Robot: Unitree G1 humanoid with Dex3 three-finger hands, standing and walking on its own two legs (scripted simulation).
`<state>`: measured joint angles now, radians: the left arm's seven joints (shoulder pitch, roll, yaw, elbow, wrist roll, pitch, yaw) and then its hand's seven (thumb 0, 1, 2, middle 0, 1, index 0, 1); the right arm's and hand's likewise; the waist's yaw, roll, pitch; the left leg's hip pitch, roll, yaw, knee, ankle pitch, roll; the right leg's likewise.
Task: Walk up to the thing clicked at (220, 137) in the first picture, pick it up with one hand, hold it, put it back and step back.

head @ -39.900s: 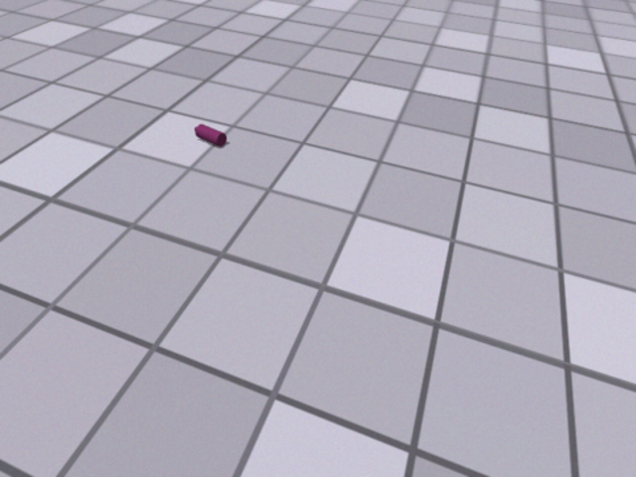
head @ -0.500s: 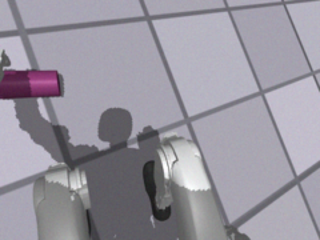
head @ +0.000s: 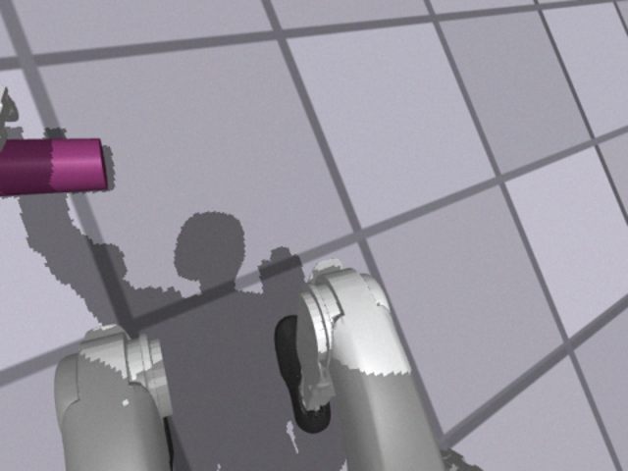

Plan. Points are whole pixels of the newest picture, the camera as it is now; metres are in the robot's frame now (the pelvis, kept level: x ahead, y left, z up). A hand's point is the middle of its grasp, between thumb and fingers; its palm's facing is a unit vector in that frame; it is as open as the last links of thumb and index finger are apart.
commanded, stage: rise first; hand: left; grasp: from above
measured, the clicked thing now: (27, 167) +0.56 +0.23 -0.30
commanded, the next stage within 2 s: approach in 1.12 s
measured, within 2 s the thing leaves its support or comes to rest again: neither
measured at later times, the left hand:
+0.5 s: hand out of the picture +0.51 +0.26 -0.18, palm faces -0.45 -0.02 -0.89, open 13.9 cm
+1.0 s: hand out of the picture +0.51 +0.25 -0.17, palm faces -0.46 -0.02 -0.89, open 13.9 cm
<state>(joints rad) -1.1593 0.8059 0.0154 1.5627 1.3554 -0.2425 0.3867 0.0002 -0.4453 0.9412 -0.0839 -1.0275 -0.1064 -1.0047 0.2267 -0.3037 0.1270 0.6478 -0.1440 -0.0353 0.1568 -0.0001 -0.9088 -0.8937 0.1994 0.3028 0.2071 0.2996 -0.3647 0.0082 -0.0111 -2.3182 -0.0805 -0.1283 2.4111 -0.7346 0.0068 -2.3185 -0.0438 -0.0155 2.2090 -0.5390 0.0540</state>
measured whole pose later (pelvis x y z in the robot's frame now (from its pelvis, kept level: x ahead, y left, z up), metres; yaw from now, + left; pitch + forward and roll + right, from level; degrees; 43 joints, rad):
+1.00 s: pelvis +0.00 +0.00 +0.00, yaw +0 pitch +36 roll -11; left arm -1.17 0.80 0.00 1.56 1.34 -0.24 0.36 0.00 -0.48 0.98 -0.08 -1.04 -0.09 -1.03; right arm 0.24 -0.31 0.14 0.63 -0.14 -0.03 0.15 0.00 -0.91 -0.89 0.20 0.30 0.21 0.30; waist -0.36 0.01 -0.01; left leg -2.31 -0.08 -0.13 2.41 -0.72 0.00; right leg -2.31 -0.04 -0.02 2.20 -0.52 0.05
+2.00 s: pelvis -0.02 -0.01 +0.00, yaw +0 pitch +33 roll -9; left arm -1.20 0.81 -0.04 1.51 1.23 -0.20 0.22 0.00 -0.45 1.00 -0.10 -1.10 -0.12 -1.08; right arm 0.21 -0.35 0.20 0.56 -0.14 0.03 0.09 0.00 -0.91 -0.89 0.20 0.30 0.21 0.30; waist -0.39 -0.01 0.10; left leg -2.30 -0.07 -0.14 2.40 -0.68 -0.01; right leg -2.30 -0.03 -0.03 2.19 -0.48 0.06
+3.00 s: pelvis -0.01 +0.01 -0.02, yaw -5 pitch +32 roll -16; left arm -1.28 0.98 -0.03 1.70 1.35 -0.21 0.48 0.00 -0.41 1.04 -0.12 -1.09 -0.13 -1.09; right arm 0.22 -0.40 0.31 0.54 -0.22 -0.14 0.19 0.00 -0.91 -0.90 0.20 0.30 0.21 0.30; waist -0.49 -0.10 0.17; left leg -2.33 -0.07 -0.21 2.50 -0.73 0.01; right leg -2.29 -0.02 -0.10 2.22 -0.51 0.06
